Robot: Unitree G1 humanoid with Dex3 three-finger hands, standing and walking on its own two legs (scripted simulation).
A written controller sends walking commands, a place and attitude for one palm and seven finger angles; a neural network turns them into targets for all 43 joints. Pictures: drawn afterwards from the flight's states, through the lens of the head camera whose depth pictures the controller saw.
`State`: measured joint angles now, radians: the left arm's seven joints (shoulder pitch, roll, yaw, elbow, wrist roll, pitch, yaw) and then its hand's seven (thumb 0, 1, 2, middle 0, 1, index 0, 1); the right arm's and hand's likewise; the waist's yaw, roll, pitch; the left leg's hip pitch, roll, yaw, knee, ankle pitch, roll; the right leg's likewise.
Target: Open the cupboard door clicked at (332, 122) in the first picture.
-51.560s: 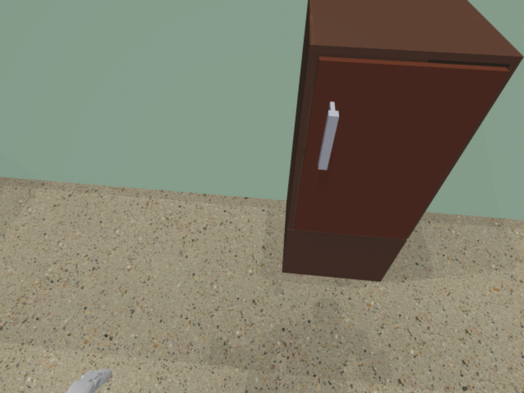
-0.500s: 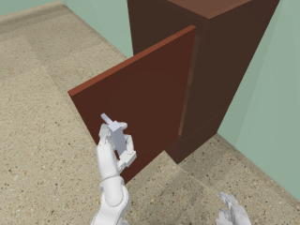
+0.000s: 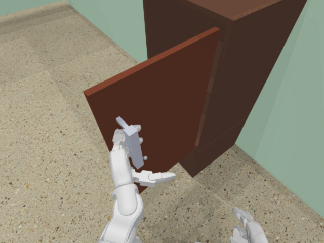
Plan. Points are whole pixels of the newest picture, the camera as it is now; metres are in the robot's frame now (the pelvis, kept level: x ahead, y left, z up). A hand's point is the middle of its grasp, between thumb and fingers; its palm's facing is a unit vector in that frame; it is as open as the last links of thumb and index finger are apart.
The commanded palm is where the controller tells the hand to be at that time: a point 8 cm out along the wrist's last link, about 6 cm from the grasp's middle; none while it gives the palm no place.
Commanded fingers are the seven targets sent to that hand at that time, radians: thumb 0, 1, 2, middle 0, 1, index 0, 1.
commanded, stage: open thumb and fingers to let go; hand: left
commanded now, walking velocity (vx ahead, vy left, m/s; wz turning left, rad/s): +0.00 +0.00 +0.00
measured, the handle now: (130, 143) +0.34 +0.10 +0.06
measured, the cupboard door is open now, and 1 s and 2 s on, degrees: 94 98 97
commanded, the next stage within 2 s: slide the hand sideways off the handle in 0.20 s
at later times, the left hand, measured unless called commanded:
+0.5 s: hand (143, 176) +0.26 +0.06 +0.06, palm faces -0.21 -0.98 -0.07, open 16.0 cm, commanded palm +0.25 +0.11 +0.06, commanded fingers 0.00 -0.50 0.30 -0.15 -0.30 -0.15 -0.30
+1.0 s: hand (128, 190) +0.23 +0.09 +0.06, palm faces -0.11 -0.99 +0.00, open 16.2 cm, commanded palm +0.20 +0.15 +0.06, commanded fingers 0.00 -0.50 0.30 -0.15 -0.30 -0.15 -0.30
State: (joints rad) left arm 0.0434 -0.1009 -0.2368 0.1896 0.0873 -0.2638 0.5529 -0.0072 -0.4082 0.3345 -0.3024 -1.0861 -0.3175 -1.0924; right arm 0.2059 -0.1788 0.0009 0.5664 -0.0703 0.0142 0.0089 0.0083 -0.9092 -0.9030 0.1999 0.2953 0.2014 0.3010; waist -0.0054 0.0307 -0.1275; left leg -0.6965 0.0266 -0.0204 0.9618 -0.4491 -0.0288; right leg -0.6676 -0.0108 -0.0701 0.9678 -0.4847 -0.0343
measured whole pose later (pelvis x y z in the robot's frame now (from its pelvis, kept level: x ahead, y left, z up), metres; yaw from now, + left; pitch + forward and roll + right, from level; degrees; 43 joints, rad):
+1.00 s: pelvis -0.01 +0.02 -0.01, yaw -1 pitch +10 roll -1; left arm 0.34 0.08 -0.22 -0.14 -0.04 -0.29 0.03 -0.02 -0.50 0.30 -0.18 -0.31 -0.18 -0.32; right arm 0.24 -0.20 0.03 0.42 0.00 -0.03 0.00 0.01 -0.91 -0.90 0.20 0.30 0.20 0.30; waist 0.00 0.04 -0.10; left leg -0.74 0.02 0.00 1.04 -0.48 0.00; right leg -0.70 -0.02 -0.05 1.03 -0.50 -0.01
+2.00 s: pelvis +0.00 +0.03 +0.00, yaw +0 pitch +7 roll -2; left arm 0.60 0.23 0.05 -0.39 -0.23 -0.19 -0.17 -0.02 -0.50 0.30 -0.15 -0.30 -0.15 -0.30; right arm 0.30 -0.23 0.04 0.40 0.04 -0.08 -0.06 0.01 -0.91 -0.90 0.20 0.30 0.20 0.30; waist 0.01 0.06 -0.13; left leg -0.66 0.02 -0.03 1.01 -0.48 0.01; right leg -0.60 -0.01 -0.07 0.96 -0.48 0.00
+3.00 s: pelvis +0.02 +0.03 +0.06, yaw -1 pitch -4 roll +0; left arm 0.46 0.32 0.33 -0.40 -0.07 -0.07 0.12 0.01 0.84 0.87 -0.20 -0.30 -0.20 -0.31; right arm 0.19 -0.23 0.03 0.62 0.00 -0.10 -0.09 0.01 -0.91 -0.90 0.20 0.30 0.20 0.30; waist 0.07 0.07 0.03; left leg -0.12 0.01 0.02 0.44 -0.26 0.01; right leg -0.09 -0.02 -0.04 0.41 -0.26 0.01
